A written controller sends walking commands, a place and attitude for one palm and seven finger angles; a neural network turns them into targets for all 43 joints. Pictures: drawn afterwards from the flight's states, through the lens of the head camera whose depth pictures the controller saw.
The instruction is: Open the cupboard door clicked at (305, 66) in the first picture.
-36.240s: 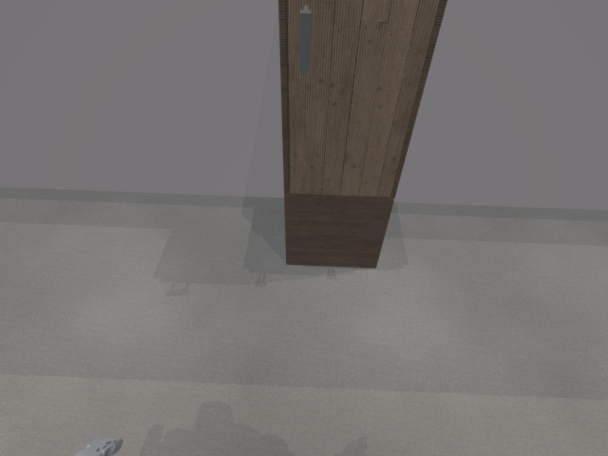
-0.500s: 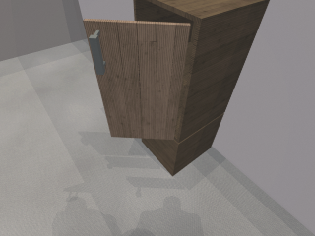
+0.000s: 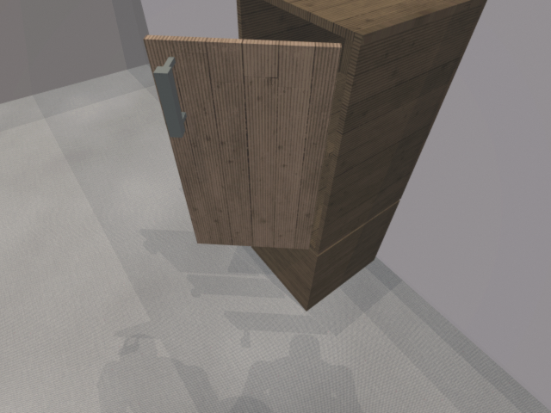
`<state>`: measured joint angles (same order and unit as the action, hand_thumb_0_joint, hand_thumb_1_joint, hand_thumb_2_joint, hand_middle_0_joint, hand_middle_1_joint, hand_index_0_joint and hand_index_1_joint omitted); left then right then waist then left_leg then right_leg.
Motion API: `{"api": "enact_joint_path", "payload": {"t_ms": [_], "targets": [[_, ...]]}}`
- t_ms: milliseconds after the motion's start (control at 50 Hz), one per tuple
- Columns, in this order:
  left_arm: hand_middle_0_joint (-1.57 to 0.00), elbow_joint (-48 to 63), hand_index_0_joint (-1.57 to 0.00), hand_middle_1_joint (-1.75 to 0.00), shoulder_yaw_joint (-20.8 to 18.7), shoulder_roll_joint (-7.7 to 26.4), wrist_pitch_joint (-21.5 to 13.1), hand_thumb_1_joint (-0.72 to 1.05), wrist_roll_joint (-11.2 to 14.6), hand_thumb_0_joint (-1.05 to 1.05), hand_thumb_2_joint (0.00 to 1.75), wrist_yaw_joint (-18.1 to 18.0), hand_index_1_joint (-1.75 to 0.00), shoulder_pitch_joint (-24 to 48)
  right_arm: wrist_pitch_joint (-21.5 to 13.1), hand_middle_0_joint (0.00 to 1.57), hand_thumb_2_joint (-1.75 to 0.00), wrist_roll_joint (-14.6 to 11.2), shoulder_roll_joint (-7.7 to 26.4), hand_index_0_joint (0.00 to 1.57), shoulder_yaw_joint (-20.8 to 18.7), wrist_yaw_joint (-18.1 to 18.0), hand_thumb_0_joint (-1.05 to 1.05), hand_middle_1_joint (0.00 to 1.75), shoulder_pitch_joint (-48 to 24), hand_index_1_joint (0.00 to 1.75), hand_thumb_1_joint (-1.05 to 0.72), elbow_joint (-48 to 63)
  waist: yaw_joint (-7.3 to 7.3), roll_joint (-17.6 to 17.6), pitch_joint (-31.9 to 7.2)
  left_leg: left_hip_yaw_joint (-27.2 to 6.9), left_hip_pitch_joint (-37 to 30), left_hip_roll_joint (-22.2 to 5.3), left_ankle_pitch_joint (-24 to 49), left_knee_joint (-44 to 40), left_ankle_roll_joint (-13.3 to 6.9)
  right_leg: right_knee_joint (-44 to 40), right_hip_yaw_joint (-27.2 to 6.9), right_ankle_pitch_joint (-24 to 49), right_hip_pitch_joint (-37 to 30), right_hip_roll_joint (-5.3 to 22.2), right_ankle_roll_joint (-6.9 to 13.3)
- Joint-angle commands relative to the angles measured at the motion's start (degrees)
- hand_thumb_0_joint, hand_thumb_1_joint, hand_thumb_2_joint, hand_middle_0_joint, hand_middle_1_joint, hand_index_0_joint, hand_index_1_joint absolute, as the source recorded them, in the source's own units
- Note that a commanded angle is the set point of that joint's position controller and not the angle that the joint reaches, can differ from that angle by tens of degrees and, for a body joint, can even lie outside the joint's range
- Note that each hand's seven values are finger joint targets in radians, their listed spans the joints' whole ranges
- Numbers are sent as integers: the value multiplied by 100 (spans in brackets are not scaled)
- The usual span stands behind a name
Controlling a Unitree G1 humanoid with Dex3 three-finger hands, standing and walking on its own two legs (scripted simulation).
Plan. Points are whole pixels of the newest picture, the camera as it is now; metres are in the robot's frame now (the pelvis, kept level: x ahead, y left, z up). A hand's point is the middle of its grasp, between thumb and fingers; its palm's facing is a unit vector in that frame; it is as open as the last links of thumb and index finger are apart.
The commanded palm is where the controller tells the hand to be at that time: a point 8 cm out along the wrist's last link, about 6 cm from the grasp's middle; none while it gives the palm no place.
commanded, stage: shuffle to correct the standing spot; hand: left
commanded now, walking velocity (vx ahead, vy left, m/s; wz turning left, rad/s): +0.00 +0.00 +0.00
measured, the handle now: (173, 97) +0.60 +0.23 +0.15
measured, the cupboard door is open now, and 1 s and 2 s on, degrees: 50 50 50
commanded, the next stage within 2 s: come to a stop and stand still in 0.24 s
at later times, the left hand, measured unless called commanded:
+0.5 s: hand out of the picture +0.02 +0.19 -0.19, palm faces +0.04 -0.98 -0.18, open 7.4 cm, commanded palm none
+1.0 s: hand out of the picture +0.10 +0.16 -0.17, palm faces +0.03 -0.97 -0.23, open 7.3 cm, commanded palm none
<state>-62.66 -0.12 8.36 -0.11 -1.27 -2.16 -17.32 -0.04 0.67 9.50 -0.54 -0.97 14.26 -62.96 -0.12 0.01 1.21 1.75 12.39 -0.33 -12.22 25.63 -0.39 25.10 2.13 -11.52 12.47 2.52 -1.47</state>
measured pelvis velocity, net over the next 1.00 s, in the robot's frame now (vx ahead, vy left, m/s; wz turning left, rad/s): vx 0.02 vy -0.02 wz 0.00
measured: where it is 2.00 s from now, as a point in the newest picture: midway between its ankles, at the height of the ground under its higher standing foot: outside the picture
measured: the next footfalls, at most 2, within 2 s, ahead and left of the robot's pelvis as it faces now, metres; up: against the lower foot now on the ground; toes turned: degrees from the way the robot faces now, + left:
none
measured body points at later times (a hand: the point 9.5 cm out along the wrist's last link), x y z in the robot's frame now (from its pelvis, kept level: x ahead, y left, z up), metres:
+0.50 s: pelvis +0.05 +0.02 -0.01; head +0.05 +0.03 +0.44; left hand +0.02 +0.25 -0.17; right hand +0.01 -0.20 -0.16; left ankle +0.02 +0.11 -0.74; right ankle +0.02 -0.13 -0.74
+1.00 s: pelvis +0.02 -0.02 -0.01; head +0.03 -0.03 +0.44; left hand +0.10 +0.21 -0.15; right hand +0.04 -0.25 -0.17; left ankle +0.01 +0.11 -0.73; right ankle +0.04 -0.11 -0.74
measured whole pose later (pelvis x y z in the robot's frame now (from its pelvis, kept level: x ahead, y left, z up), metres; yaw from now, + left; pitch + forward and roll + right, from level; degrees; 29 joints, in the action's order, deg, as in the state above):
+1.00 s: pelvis +0.02 -0.02 -0.01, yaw +0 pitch -2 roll +0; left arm -57.5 -2.0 8.1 0.8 -1.5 -2.4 -10.5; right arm 2.0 0.8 10.0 -2.7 -2.1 13.8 -62.2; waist 1.1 -1.6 2.7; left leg 2.1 14.3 -2.7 -24.1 38.7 0.5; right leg 29.9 6.5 -14.8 13.4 0.7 2.7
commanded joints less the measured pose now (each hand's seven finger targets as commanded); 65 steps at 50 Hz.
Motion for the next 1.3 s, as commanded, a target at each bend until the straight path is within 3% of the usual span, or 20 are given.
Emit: {"api": "enact_joint_path", "payload": {"t_ms": [0,100,200,280,320,360,400,420,460,540,620,700,760,800,820,860,940,1020,1080,1280], "targets": [[-20,177,-20,-30,-96,589,-82,90,22,0,90,-35,-30,-357,-107,20,-90,-22,566,20,-109,-58,0,30,332,30,-90,141,21,-112,107,-487,120,-550,315,-672,-27,-464,-388,293,-79,386,181],[-20,133,-20,-30,-90,566,-88,90,21,0,90,-27,-30,-397,-102,20,-90,-10,544,20,-89,-61,0,30,373,30,-90,90,9,-25,100,-442,89,-508,159,-674,-18,-538,-389,118,-132,401,190],[-20,179,-20,-30,-211,731,-24,90,-25,0,90,23,-30,-517,-13,20,-90,52,518,20,-117,-15,0,30,515,30,-90,119,-54,213,502,-282,552,-245,-1248,-413,-53,-773,-727,-1685,145,527,359],[-20,275,-20,-30,-347,893,7,90,-20,0,90,29,-30,-614,3,20,-90,73,417,20,-126,2,0,30,684,30,-90,222,-52,711,694,82,766,-60,-1065,328,-53,-1122,-1228,-2457,322,937,623],[-20,352,-20,-30,-380,891,9,90,-18,0,90,37,-30,-527,-30,20,-90,72,374,20,-130,6,0,30,871,30,-90,220,30,608,674,122,531,-80,-966,340,-73,-1005,-1145,-2386,529,969,676],[-20,396,-20,-30,-335,659,23,90,-25,0,90,43,-30,-356,-81,20,-90,55,362,20,-109,-14,0,30,1098,30,-90,163,149,154,758,-215,208,-258,-769,-255,-127,-383,-641,-1673,797,550,523],[-20,389,-20,-30,-220,303,10,90,-32,0,90,50,-30,-413,-169,20,-90,38,683,20,-139,-79,0,30,1290,30,-90,56,109,-928,519,-1263,-92,-1089,20,-1011,-418,764,200,-655,744,48,217],[-20,367,-20,-30,-174,210,1,90,-32,0,90,26,-30,-381,-187,20,-90,30,707,20,-140,-136,0,30,1206,30,-90,53,47,-1023,571,-1445,-201,-1254,1112,-1037,-555,886,198,-650,779,5,157],[-20,199,-20,-30,-132,234,-23,90,28,0,90,-11,-30,-610,-238,20,-90,-2,587,20,-66,-218,0,30,986,30,-90,62,-120,-524,368,-1016,-291,-1129,3455,-507,-569,351,-2,-80,218,154,137],[-20,161,-20,-30,-181,473,-2,90,78,0,90,-90,-30,-715,-206,20,-90,-70,534,20,-137,-285,0,30,989,30,-90,97,-12,-281,-80,-402,-699,-764,4854,-49,-82,426,-40,2134,-339,349,187],[-20,508,-20,-30,-291,491,137,90,32,0,90,-95,-30,-368,-77,20,-90,-35,769,20,-314,-330,0,30,1148,30,-90,85,116,-806,-179,-685,-1567,-1281,6132,-20,-401,918,140,-324,637,33,96],[-20,729,-20,-30,-368,421,194,90,4,0,90,-22,-30,-8,-26,20,-90,47,784,20,-406,-323,0,30,853,30,-90,188,100,-848,-52,-822,-1260,-1519,5166,-120,-807,1202,20,-1068,789,20,171],[-20,606,-20,-30,-386,460,109,90,-20,0,90,-15,-30,-419,-19,20,-90,32,639,20,-379,-251,0,30,434,30,-90,278,-193,-280,-341,-446,-364,-1030,2920,335,-391,32,-125,1063,-402,233,196],[-20,574,-20,-30,-387,912,42,90,-26,0,90,-53,-30,-278,46,20,-90,-40,158,20,-317,-181,0,30,551,30,-90,339,-20,1095,-384,202,481,-90,-678,1038,72,-251,-1207,2958,-758,1532,763],[-20,599,-20,-30,-359,932,37,90,-7,0,90,-53,-30,-190,122,20,-90,-24,108,20,-310,-177,0,30,439,30,-90,342,-64,1129,-225,39,431,-107,-1637,1562,84,-537,-1279,2679,-372,1754,1105],[-20,677,-20,-30,-328,799,59,90,-22,0,90,-81,-30,222,191,20,-90,1,133,20,-296,-161,0,30,353,30,-90,285,13,1208,109,-149,452,-253,-1653,2081,55,-821,-1189,1577,199,1520,1247],[-20,685,-20,-30,-319,861,37,90,-14,0,90,-36,-30,332,117,20,-90,-5,94,20,-217,-113,0,30,450,30,-90,159,57,679,137,50,308,-273,-1146,1133,107,-657,-801,1350,21,1158,1091],[-20,641,-20,-30,-287,704,47,90,67,0,90,18,-30,362,19,20,-90,29,298,20,-182,-129,0,30,679,30,-90,28,122,-49,136,-289,-463,-548,173,-306,0,-543,-553,-117,564,598,512],[-20,527,-20,-30,-264,638,59,90,24,0,90,30,-30,260,-9,20,-90,46,412,20,-146,-93,0,30,240,30,-90,104,-85,-436,398,-473,456,-715,-449,-687,-51,-735,-409,-501,-22,360,238],[-20,170,-20,-30,-199,553,-9,90,29,0,90,32,-30,-232,-22,20,-90,45,321,20,-100,-96,0,30,709,30,-90,-9,9,41,375,-318,299,-537,-733,-846,-47,-1028,-440,-851,40,402,223]]}}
